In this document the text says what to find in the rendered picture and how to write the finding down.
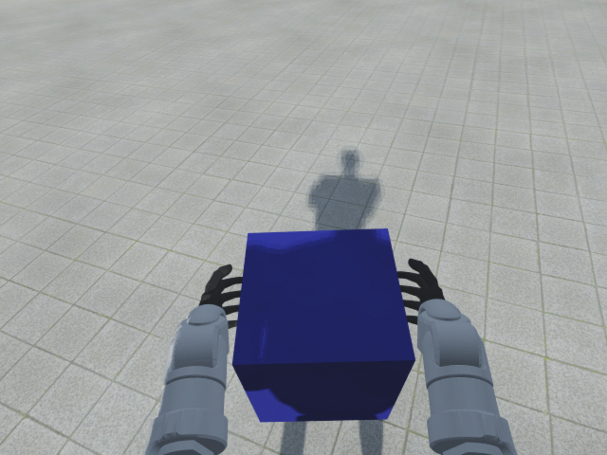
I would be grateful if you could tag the right robot forearm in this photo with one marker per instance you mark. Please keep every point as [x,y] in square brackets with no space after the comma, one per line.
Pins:
[464,419]

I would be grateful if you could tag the right robot hand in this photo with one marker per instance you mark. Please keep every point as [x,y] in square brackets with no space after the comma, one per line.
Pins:
[426,280]

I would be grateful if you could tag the carton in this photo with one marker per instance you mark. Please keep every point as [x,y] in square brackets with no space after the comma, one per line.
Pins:
[322,332]

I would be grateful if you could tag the left robot forearm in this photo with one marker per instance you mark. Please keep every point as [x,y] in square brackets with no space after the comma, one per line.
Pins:
[191,418]

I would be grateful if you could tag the left robot hand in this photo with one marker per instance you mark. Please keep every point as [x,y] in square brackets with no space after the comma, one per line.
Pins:
[215,287]

